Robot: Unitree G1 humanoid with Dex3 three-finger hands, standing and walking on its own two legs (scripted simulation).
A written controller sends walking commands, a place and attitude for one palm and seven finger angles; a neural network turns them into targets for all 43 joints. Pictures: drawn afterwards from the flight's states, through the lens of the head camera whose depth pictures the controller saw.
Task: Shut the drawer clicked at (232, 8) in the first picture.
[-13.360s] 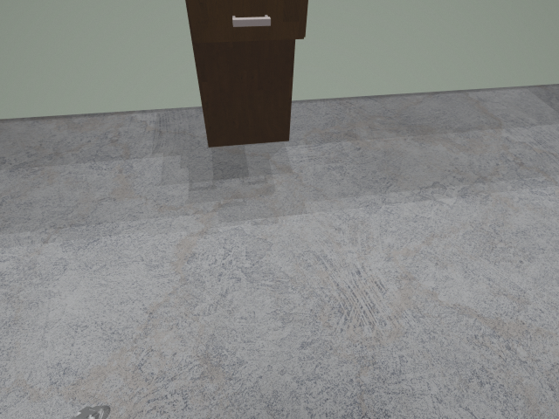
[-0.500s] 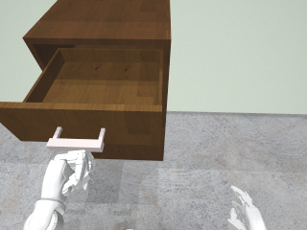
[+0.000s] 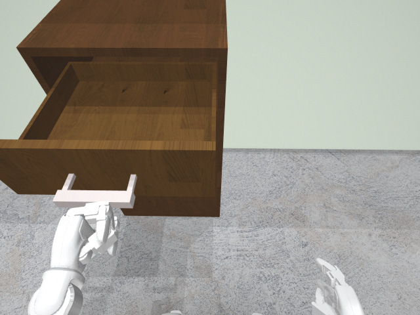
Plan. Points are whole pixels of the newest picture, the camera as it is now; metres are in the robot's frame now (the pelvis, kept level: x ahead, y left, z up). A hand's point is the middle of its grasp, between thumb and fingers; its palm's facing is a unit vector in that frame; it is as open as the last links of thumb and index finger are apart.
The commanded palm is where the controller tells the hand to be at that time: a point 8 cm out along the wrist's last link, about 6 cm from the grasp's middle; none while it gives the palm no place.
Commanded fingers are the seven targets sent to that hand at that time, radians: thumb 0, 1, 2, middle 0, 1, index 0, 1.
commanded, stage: push the drawer shut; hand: left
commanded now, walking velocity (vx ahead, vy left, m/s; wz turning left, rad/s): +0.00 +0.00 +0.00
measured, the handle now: (98, 189) +0.33 +0.23 +0.06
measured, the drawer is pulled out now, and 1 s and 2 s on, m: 0.28 0.18 0.06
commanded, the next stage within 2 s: none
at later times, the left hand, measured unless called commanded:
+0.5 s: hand (120, 218) +0.27 +0.17 +0.06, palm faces +0.03 -1.00 -0.06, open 3.3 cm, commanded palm +0.26 +0.23 +0.06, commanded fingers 0.00 0.90 0.90 -1.40 -1.60 -1.40 -1.60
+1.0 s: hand (128, 184) +0.34 +0.17 +0.06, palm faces +0.02 -1.00 -0.06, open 3.4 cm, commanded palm +0.32 +0.23 +0.06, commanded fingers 0.00 0.90 0.90 -1.40 -1.60 -1.40 -1.60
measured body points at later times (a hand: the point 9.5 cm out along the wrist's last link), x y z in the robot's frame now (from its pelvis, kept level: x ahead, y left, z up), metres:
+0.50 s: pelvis -0.01 +0.00 +0.00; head +0.04 -0.01 +0.45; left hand +0.27 +0.23 +0.07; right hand +0.16 -0.24 -0.09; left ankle +0.00 +0.11 -0.69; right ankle +0.00 -0.10 -0.69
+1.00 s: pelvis -0.01 +0.00 +0.00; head +0.05 -0.01 +0.45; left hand +0.33 +0.23 +0.07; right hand +0.12 -0.26 -0.10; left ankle +0.00 +0.11 -0.69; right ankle +0.00 -0.10 -0.69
